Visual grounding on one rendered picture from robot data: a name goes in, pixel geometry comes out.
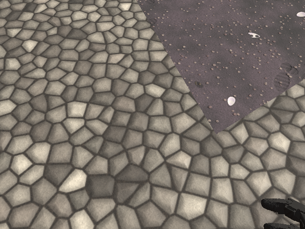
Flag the robot right hand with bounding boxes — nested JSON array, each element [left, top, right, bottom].
[[261, 198, 305, 229]]

